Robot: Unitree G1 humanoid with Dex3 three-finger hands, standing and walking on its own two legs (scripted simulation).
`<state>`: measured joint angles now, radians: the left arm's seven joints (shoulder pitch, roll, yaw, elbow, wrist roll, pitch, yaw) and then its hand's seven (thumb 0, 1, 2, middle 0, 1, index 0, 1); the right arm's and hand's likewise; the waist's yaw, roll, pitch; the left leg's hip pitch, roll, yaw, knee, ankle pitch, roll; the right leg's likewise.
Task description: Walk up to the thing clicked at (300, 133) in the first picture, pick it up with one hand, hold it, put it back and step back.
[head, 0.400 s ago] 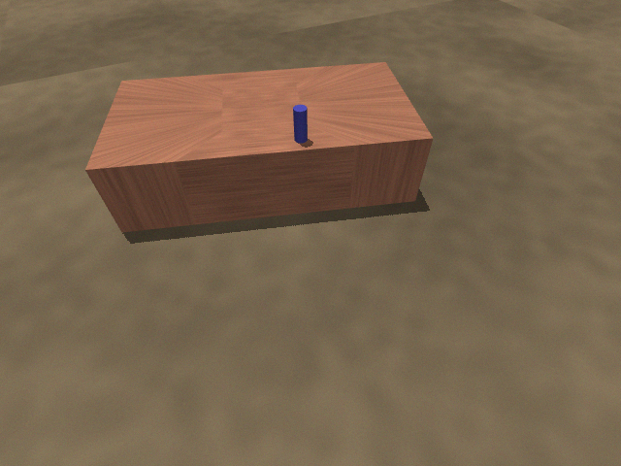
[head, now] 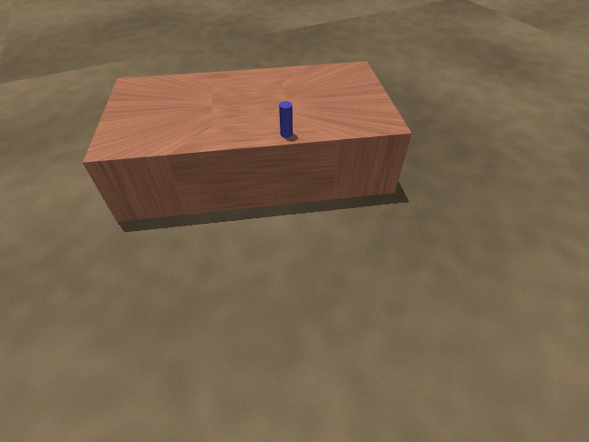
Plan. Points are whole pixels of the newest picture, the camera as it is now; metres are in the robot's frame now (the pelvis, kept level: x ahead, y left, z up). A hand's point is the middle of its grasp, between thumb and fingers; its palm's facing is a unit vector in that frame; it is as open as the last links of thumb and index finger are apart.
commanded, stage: stand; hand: right
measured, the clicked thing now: (286, 119) +1.35 +0.10 -0.35
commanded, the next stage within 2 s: walk up in 0.72 s
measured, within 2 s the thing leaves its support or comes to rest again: neither
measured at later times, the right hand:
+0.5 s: hand out of the picture +0.08 -0.25 -0.16, palm faces -0.03 +0.94 -0.33, open 7.4 cm
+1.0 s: hand out of the picture +0.15 -0.25 -0.14, palm faces -0.13 +0.91 -0.39, open 7.4 cm
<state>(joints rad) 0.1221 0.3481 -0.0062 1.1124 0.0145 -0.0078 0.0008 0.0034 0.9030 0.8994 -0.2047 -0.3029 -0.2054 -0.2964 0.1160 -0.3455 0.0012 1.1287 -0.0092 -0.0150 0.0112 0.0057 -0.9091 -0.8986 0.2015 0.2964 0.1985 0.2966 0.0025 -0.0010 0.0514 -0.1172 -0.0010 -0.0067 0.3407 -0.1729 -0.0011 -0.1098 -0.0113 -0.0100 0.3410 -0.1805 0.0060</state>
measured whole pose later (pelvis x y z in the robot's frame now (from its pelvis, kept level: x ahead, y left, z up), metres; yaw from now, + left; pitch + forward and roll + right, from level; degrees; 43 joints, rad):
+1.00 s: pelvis +0.05 +0.04 -0.01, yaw +6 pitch -2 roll -2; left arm 0.27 0.44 0.09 1.00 0.05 -0.05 -0.05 0.00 0.90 0.90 -0.21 -0.30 -0.21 -0.30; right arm 0.23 -0.44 -0.11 1.00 -0.04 0.00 0.11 0.01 -0.91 -0.90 0.20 0.30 0.20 0.30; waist 0.03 0.01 0.04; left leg -0.43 0.11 -0.01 0.69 -0.30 -0.01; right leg -0.03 -0.07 -0.10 0.38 -0.31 0.01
